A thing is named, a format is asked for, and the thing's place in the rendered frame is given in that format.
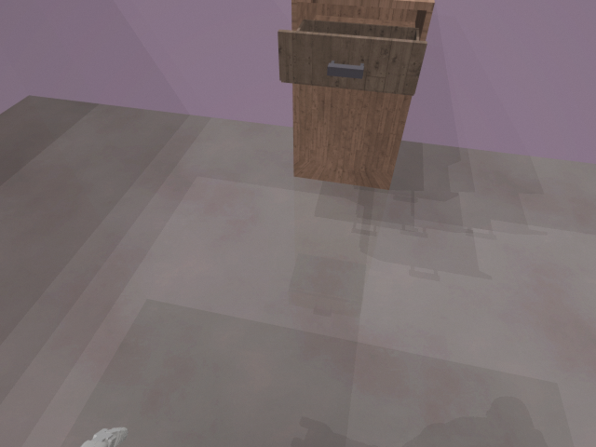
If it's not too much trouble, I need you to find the robot left hand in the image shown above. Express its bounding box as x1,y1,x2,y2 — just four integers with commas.
81,427,129,447

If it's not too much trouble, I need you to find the drawer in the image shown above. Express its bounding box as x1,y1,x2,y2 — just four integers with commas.
278,20,427,96

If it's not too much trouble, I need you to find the cabinet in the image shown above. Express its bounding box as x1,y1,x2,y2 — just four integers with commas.
291,0,435,190

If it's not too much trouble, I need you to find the handle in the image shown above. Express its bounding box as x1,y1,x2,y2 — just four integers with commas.
327,61,364,79

